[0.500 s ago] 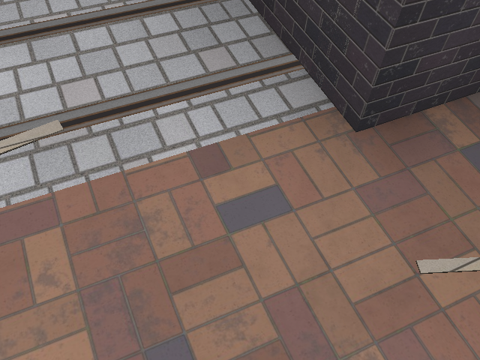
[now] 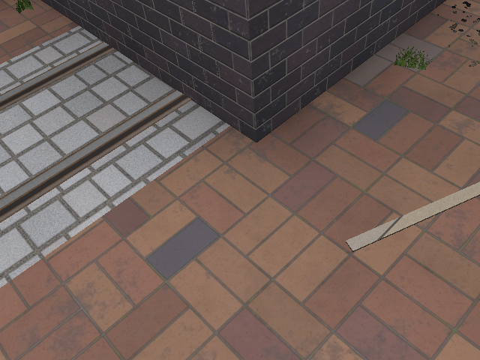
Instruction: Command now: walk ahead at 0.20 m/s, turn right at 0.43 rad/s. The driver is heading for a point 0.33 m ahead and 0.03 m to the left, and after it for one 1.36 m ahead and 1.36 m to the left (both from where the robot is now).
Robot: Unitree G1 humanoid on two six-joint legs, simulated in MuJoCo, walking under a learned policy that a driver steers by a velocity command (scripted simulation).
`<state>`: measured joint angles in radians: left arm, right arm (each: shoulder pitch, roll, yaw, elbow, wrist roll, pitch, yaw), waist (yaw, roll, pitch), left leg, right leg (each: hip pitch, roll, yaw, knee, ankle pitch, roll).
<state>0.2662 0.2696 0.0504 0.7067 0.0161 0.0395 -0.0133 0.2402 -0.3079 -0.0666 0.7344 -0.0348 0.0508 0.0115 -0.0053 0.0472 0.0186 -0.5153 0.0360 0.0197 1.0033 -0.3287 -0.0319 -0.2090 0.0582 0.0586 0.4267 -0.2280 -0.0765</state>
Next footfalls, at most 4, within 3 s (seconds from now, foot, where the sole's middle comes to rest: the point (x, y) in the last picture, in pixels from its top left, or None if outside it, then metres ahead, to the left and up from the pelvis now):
0.30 left None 0.16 0.12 -0.78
0.78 right None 0.47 -0.06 -0.78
1.32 left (196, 300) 0.68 0.22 -0.78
1.82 right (190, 208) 1.03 0.26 -0.78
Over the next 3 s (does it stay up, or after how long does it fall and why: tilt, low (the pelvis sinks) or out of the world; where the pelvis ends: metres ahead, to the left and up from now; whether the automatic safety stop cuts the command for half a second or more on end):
stays up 1.16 0.79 -0.02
